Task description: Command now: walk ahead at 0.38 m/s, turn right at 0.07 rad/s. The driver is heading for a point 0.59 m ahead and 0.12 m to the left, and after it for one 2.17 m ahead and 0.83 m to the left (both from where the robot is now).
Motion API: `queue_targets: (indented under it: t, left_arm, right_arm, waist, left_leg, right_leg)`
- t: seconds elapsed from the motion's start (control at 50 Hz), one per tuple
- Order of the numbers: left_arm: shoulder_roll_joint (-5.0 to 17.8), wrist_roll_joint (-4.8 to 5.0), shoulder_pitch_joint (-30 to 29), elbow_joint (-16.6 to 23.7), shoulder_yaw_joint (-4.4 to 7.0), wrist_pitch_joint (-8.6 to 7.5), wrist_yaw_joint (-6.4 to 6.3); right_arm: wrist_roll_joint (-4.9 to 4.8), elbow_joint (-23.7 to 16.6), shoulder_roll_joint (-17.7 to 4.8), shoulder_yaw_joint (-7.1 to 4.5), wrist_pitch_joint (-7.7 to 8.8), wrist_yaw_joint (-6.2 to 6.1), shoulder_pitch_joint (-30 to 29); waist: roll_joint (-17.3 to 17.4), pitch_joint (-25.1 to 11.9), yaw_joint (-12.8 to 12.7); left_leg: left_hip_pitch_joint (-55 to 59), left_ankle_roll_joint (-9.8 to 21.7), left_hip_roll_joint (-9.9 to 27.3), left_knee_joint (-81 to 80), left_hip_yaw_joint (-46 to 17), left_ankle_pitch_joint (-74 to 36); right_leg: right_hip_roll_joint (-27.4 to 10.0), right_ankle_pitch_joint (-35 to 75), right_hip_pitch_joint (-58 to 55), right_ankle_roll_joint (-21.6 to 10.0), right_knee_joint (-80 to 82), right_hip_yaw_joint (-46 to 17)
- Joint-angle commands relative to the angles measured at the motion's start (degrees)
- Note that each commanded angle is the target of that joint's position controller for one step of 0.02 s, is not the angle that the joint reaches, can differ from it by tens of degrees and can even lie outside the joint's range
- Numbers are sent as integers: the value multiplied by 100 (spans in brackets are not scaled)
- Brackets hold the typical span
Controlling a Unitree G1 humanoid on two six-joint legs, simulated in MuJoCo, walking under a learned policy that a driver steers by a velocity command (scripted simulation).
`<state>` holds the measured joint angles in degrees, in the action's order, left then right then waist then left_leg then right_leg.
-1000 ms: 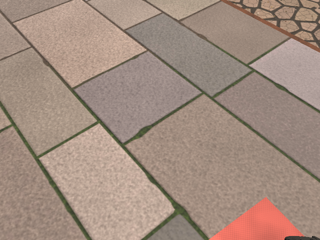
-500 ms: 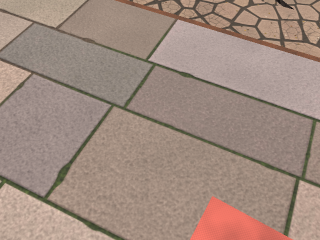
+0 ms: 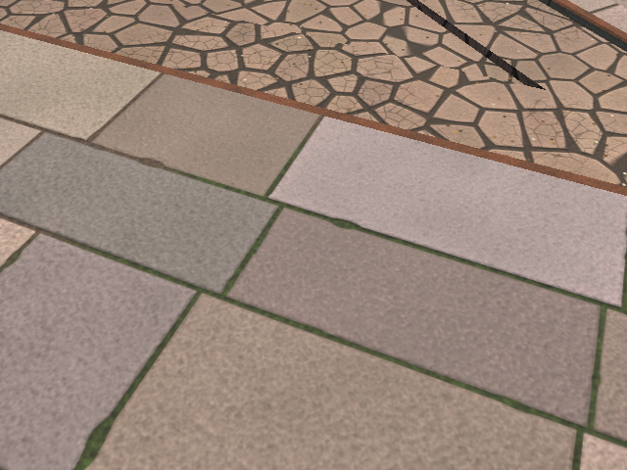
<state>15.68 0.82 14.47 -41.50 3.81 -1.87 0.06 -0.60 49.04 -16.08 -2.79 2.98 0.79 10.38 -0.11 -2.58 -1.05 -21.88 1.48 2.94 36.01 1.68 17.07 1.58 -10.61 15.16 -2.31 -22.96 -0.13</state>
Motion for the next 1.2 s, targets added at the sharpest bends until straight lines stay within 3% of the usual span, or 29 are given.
queue_targets:
  t: [0.02,0.04,0.06,0.08,0.1,0.12,0.16,0.2,0.32,0.46,0.52,0.54,0.56,0.58,0.6,0.62,0.68,0.78,0.86,0.96,1.02,1.06,1.08,1.1,1.12,1.14,1.16,1.18,1.2]
  left_arm:
    - [776,49,-412,350,187,-47,-2]
    - [538,15,-528,378,110,-48,1]
    - [59,-40,-737,495,-25,-80,22]
    - [149,53,-749,776,10,-191,29]
    - [606,135,-892,757,117,-275,7]
    - [736,137,-772,680,169,-296,22]
    - [657,-29,-637,522,180,-289,17]
    - [462,-60,-706,479,152,-287,18]
    - [86,3,-1434,653,17,-298,105]
    - [263,78,-1955,888,3,-387,331]
    - [820,19,-187,396,283,-381,225]
    - [1281,-70,977,191,402,-348,124]
    - [1541,-128,1036,117,396,-339,161]
    - [980,-101,967,130,271,-336,149]
    - [762,-60,603,104,186,-345,121]
    - [622,-65,233,96,133,-361,121]
    - [319,-153,-330,-10,89,-486,154]
    - [490,-181,-274,-328,166,-568,63]
    - [669,-151,-164,-442,190,-516,-22]
    - [895,-41,364,-683,259,-304,-76]
    - [1113,11,250,-658,309,-165,-121]
    - [1260,43,108,-612,335,-74,-163]
    - [1193,53,22,-563,291,-84,-183]
    - [478,-169,466,-320,78,-188,-132]
    - [343,-98,409,-144,-45,-453,-32]
    - [814,136,-369,16,81,-614,48]
    - [780,185,-579,116,56,-687,60]
    - [735,59,-546,39,60,-693,14]
    - [811,-45,-443,-15,113,-635,-13]
  right_arm:
    - [14,-64,-463,-132,138,26,480]
    - [10,73,-517,-154,147,3,921]
    - [53,166,-838,-206,171,-50,1482]
    - [102,140,-1522,-372,165,-17,1561]
    - [147,3,-1247,-317,226,-26,1315]
    - [112,-98,-957,-235,275,-38,1025]
    - [47,-202,-789,-173,286,-23,727]
    - [74,-169,-692,-133,289,-47,826]
    - [28,19,-731,-125,227,-119,1345]
    - [-80,186,-949,-218,74,-136,1592]
    - [-69,140,-949,-220,22,-162,1413]
    - [91,-58,-638,-93,52,-160,1393]
    - [-1,-123,98,109,180,-123,2135]
    - [-183,-64,-633,-77,282,-97,1682]
    - [-271,-251,-856,-159,314,-89,1122]
    - [-209,-277,-780,-157,308,-118,872]
    - [-142,-202,-452,-188,85,-130,1072]
    - [-91,-439,-296,-203,-78,-134,603]
    - [-60,-680,-202,-136,-6,20,-115]
    - [-65,-1201,-134,-60,3,214,-1001]
    - [-78,-1393,-332,-156,-31,292,-865]
    - [-103,-1230,-712,-373,-70,263,184]
    - [-100,-999,-1074,-573,-98,168,1153]
    - [-93,-906,-1730,-726,-126,54,1500]
    - [-57,-1119,-1690,-642,-27,94,1443]
    - [-2,-1101,-1225,-511,33,129,1405]
    - [-17,-1103,-1039,-457,78,128,1102]
    - [-40,-1174,-864,-401,91,121,678]
    - [-1,-1271,-685,-339,96,97,381]
  waist:
    - [-520,-29,425]
    - [-329,-7,609]
    - [687,24,743]
    - [1784,391,646]
    - [1279,644,654]
    - [1053,691,465]
    - [773,599,322]
    - [678,527,327]
    - [637,566,603]
    - [716,858,569]
    - [684,-348,-422]
    - [-132,-1370,-814]
    - [-1745,-2232,-335]
    - [-1168,-1828,-599]
    - [-913,-883,-529]
    - [-433,-459,-328]
    - [-575,15,161]
    - [-294,496,223]
    - [-171,677,-15]
    - [-83,913,-350]
    - [-366,569,-91]
    - [-526,-79,550]
    - [-314,-556,1069]
    - [1071,-1074,731]
    - [1174,-1984,582]
    - [561,-1528,885]
    - [336,-797,694]
    - [-76,-358,389]
    - [-5,-150,173]
  left_leg:
    - [1155,207,-212,-671,210,-240]
    - [1653,303,7,-927,-113,14]
    - [2191,626,1081,-1772,-1647,940]
    - [2469,1369,2049,-2644,-3602,2411]
    - [2205,1521,2143,-2801,-3993,2998]
    - [2215,1308,1896,-2736,-3556,2675]
    - [2090,1023,1477,-2788,-2624,1579]
    - [1900,905,1161,-2902,-1862,382]
    - [1844,800,829,-2863,-693,-1437]
    - [2489,771,1305,-2436,-737,-2184]
    - [2011,467,899,-333,-315,-4616]
    - [551,262,537,1625,-149,-2668]
    - [-1406,-7,-499,3430,-488,1555]
    - [-1962,34,-227,4036,-1088,1497]
    - [-2262,81,22,4059,-904,994]
    - [-2020,74,282,3801,-806,476]
    - [-1262,27,585,3286,-836,-218]
    - [-1836,-111,546,2481,-968,-1170]
    - [-1717,-64,428,1072,-531,-2218]
    - [-2170,140,322,213,-99,-1809]
    - [-1480,409,-107,79,373,-982]
    - [-5,711,-578,-53,597,-624]
    - [1599,960,-640,-480,307,-993]
    - [3746,1708,787,-502,-2162,-926]
    - [4677,2550,1699,-1588,-5036,-95]
    - [4430,2137,1545,-1904,-4438,-138]
    - [3605,1905,1339,-1913,-3602,-503]
    - [2699,1704,1073,-1937,-2949,-1056]
    - [2031,1603,877,-2040,-2510,-1572]
  right_leg:
    - [-1190,-2126,722,-808,744,-1322]
    - [-950,-2170,1156,-612,188,-1118]
    - [-369,-1957,2008,-209,-1587,-437]
    - [101,-2203,3491,-54,-2791,85]
    - [-307,-1895,3897,-100,-3551,-420]
    - [-465,-1283,4045,-137,-3751,-532]
    - [-641,-489,3819,-55,-3592,-445]
    - [-655,245,3414,84,-3337,-271]
    - [-529,1399,2644,274,-1720,52]
    - [-361,758,2118,-61,-687,147]
    - [-73,745,-700,-512,-514,330]
    - [-1354,873,-2748,-887,-811,-1062]
    - [-2622,-589,-4176,-1669,55,-3815]
    - [-2493,-1157,-3723,-1472,459,-3892]
    - [-2299,-795,-2927,-1204,543,-2880]
    - [-2061,-241,-2083,-1053,710,-2207]
    - [-1620,481,-798,-912,1305,-1032]
    - [-1549,1375,-604,-895,1635,21]
    - [-1424,1555,-818,-724,1713,693]
    - [-1775,2132,-1980,-658,1328,982]
    - [-1819,4376,-2330,-482,477,1224]
    - [-1692,5616,-2121,-330,-1102,1349]
    - [-1451,4814,-1231,-105,-2524,1426]
    - [-710,408,1183,235,-4676,1324]
    - [178,-2431,2538,319,-5878,-86]
    - [-172,-1999,3122,175,-5961,-605]
    - [-416,-1487,3194,66,-5516,-536]
    - [-657,-1138,2867,87,-4983,-499]
    - [-814,-909,2440,140,-4579,-499]
